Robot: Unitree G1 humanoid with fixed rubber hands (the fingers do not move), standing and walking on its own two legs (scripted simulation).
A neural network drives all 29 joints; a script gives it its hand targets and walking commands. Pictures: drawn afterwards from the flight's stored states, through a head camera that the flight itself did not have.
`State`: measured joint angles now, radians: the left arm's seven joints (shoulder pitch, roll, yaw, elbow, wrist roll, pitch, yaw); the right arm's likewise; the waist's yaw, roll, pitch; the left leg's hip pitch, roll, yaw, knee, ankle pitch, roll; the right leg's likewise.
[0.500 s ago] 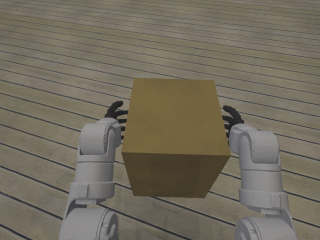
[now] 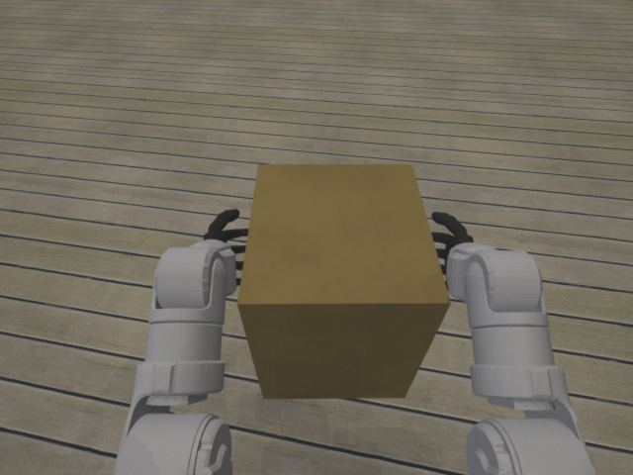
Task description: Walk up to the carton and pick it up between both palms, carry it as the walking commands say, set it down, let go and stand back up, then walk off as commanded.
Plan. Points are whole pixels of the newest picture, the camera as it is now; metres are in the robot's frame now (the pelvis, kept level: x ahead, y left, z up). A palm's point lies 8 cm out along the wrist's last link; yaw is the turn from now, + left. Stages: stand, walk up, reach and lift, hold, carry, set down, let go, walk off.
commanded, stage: carry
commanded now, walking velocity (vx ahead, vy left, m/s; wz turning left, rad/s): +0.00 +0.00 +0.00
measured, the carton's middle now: (334, 286) +0.37 +0.00 +0.05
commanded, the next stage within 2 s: none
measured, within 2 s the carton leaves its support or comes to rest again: neither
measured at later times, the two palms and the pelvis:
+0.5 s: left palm (179, 299) +0.29 +0.17 +0.14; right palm (453, 297) +0.29 -0.12 +0.13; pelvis -0.05 +0.02 +0.00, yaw +0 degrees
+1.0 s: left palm (191, 290) +0.31 +0.17 +0.12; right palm (451, 286) +0.31 -0.12 +0.12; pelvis -0.03 +0.02 +0.00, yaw +1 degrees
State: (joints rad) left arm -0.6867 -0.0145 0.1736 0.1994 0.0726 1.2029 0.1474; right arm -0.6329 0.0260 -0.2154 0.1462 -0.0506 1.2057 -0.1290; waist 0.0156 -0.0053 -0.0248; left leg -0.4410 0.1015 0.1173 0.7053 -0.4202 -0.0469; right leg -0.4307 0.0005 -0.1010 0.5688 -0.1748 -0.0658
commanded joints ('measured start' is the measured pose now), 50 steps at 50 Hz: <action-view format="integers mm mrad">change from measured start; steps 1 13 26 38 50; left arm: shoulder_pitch -742 -741 -749 -722 -695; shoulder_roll -1120 -1098 -1141 -1132 -1103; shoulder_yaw -578 -550 -570 -576 -582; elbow -137 -108 -111 -109 -141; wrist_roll -418 -410 -446 -437 -415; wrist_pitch -40 -18 -15 -32 -46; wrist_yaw -252 -247 -257 -270 -245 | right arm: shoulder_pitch -810 -801 -802 -806 -772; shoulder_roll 1114 1122 1096 1098 1094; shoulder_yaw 643 596 574 597 590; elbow -106 -22 -75 -114 -63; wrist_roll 437 439 411 407 422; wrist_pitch -30 -11 -17 -33 -36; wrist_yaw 234 241 228 218 233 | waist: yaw -6 -15 -8 -18 -5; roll -130 -18 60 -78 4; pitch -458 -411 -407 -428 -429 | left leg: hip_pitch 94 159 79 220 121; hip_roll -30 4 59 -45 35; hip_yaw -22 -97 -172 -75 -148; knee -11 -238 -336 -140 -265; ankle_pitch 22 -3 -127 74 39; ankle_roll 14 57 73 66 61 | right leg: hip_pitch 225 110 136 15 150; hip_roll -231 -141 -75 -173 -138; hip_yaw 258 164 86 201 138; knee -223 -247 -82 -284 -150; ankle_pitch -73 -302 -194 -383 -127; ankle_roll -40 21 41 35 18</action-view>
